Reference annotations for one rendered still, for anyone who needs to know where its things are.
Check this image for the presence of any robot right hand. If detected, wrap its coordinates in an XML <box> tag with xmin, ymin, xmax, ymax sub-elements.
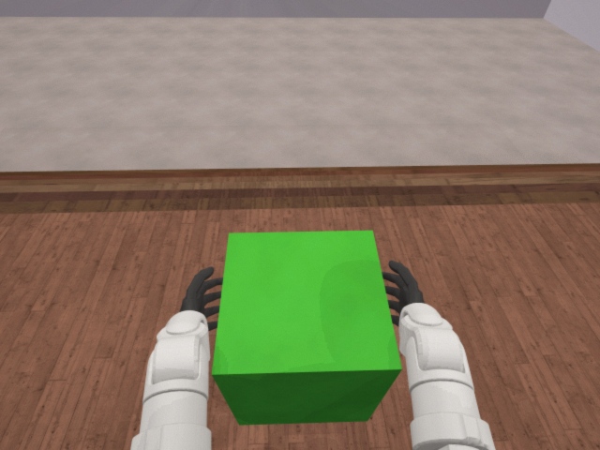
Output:
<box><xmin>382</xmin><ymin>261</ymin><xmax>425</xmax><ymax>326</ymax></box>

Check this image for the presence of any robot left forearm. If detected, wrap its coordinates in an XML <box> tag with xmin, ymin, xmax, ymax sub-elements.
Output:
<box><xmin>130</xmin><ymin>310</ymin><xmax>211</xmax><ymax>450</ymax></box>

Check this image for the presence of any robot right forearm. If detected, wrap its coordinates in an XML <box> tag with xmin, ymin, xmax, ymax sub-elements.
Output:
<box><xmin>398</xmin><ymin>303</ymin><xmax>496</xmax><ymax>450</ymax></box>

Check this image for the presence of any robot left hand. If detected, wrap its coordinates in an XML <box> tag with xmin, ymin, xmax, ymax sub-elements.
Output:
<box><xmin>179</xmin><ymin>266</ymin><xmax>223</xmax><ymax>331</ymax></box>

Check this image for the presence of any carton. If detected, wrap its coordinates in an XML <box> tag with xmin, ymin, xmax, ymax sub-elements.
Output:
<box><xmin>212</xmin><ymin>231</ymin><xmax>402</xmax><ymax>426</ymax></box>

